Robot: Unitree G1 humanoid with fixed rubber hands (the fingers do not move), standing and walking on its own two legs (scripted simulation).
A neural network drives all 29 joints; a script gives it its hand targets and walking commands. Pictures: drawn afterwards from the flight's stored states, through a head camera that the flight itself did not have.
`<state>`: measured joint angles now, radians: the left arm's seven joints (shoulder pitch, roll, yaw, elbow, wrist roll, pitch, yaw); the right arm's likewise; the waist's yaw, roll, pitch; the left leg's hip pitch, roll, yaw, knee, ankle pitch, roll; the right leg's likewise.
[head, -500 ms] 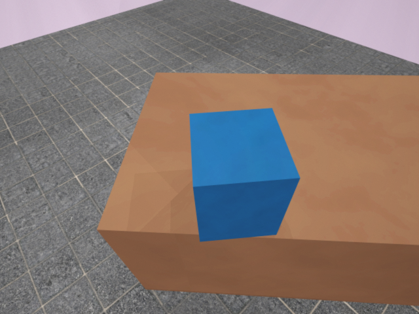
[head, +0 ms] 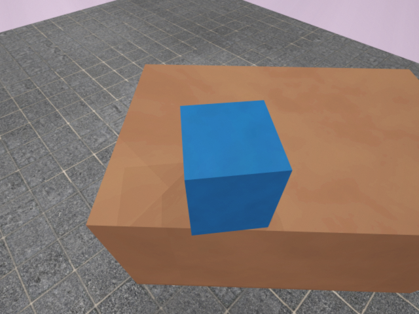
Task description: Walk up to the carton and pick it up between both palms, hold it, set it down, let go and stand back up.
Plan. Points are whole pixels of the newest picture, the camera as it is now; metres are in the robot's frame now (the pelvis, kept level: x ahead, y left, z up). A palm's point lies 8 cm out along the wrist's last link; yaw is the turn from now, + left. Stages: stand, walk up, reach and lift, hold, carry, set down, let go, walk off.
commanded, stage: reach and lift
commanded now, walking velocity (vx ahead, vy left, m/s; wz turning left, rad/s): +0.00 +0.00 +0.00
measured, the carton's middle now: (226, 170) +0.44 -0.04 -0.03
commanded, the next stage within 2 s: none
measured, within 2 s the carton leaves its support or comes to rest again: neither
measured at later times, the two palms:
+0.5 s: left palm out of the picture +0.13 +0.16 -0.11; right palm out of the picture +0.13 -0.20 -0.12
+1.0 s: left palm out of the picture +0.14 +0.19 -0.09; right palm out of the picture +0.12 -0.20 -0.09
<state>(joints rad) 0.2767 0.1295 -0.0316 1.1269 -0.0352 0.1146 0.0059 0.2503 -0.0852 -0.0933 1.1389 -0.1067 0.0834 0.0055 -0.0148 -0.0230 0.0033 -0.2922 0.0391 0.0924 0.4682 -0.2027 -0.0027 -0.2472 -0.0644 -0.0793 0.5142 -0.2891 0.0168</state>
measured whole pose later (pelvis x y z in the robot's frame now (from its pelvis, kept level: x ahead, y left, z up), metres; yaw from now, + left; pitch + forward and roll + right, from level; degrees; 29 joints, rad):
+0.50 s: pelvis -0.02 -0.02 +0.00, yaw -3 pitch -1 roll +1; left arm 0.05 0.04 0.07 0.52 0.09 0.64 0.02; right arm 0.01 -0.04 -0.04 0.80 -0.04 0.16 -0.01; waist 0.03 -0.03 0.12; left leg -0.25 0.07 0.07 0.43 -0.16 -0.04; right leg -0.23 0.01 0.00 0.48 -0.24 -0.02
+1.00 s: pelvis -0.01 +0.00 +0.01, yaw -4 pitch -1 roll +0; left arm 0.21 0.11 -0.03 0.44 -0.03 0.35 0.09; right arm 0.20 -0.09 -0.06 0.64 0.00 0.05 0.06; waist 0.04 -0.03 0.03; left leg -0.20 0.04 0.09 0.38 -0.15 -0.01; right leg -0.18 -0.01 0.04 0.41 -0.21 0.01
